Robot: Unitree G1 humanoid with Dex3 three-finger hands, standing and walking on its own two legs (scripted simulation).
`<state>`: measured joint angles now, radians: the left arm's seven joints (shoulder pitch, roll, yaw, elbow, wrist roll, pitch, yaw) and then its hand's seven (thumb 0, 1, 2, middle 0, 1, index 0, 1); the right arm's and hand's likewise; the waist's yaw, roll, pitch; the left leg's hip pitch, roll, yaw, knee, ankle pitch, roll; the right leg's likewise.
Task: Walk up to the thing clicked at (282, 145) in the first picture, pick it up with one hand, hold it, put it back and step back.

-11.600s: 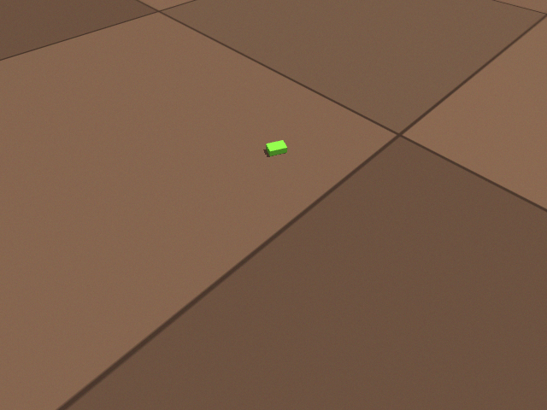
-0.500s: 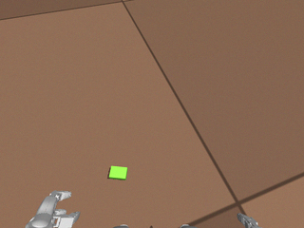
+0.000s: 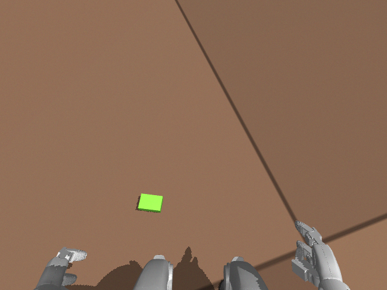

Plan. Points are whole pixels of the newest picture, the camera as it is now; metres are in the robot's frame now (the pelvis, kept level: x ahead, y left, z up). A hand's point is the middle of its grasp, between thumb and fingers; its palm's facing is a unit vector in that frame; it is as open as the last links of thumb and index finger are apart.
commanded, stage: rise first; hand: left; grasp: from above
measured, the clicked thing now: (151, 203) +0.46 +0.20 -0.67
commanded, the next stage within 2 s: none
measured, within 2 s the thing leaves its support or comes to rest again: neither
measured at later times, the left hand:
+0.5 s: hand (103, 249) +0.22 +0.27 -0.31, palm faces -0.45 -0.53 -0.72, open 13.5 cm
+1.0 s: hand (120, 220) +0.33 +0.27 -0.45, palm faces -0.50 -0.14 -0.86, open 12.9 cm
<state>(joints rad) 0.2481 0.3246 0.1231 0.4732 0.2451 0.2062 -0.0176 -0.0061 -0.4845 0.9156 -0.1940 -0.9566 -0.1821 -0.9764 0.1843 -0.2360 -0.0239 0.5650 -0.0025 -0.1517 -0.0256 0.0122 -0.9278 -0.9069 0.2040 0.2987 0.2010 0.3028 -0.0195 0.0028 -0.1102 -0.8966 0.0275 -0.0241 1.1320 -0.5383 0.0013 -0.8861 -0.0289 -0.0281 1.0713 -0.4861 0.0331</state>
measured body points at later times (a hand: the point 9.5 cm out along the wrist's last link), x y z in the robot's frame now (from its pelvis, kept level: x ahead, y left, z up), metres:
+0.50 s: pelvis -0.05 -0.01 -0.17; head +0.13 +0.00 +0.25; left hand +0.24 +0.30 -0.26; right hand +0.14 -0.28 -0.28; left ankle +0.00 +0.11 -0.66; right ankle +0.01 -0.14 -0.66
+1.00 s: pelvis -0.09 +0.00 -0.30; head +0.12 +0.04 +0.09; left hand +0.36 +0.28 -0.40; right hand -0.03 -0.29 -0.41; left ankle +0.00 +0.11 -0.66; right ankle +0.01 -0.14 -0.66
